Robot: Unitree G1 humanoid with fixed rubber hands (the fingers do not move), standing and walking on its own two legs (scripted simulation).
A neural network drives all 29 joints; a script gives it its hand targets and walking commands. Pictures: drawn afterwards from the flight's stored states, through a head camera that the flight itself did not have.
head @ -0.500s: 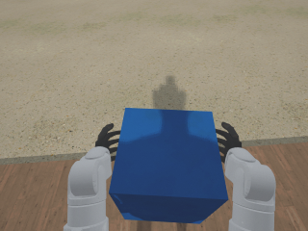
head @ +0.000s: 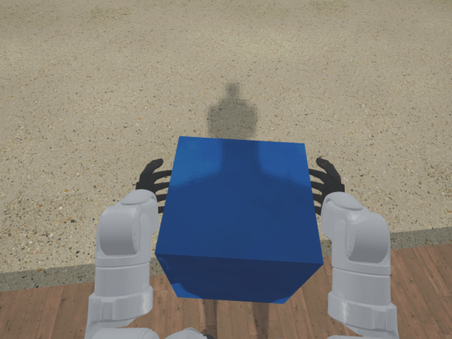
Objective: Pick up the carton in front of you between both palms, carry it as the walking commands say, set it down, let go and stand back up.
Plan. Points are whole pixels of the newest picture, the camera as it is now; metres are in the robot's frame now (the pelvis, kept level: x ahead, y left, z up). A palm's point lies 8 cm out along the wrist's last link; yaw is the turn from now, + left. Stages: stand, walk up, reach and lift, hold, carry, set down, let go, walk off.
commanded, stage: carry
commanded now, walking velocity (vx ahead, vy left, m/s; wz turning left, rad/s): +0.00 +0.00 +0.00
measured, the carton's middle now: (235, 226) +0.30 -0.01 +0.01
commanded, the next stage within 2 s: none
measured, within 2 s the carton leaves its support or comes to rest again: neither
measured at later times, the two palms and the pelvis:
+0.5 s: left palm (153, 78) +0.61 +0.16 +0.11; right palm (286, 69) +0.64 -0.14 +0.11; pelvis +0.23 -0.01 +0.01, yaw +2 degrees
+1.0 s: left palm (143, 52) +0.67 +0.19 +0.14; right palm (275, 48) +0.68 -0.11 +0.14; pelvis +0.30 +0.03 +0.02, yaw +1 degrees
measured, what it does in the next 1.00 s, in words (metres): walks ahead: right foot, then left foot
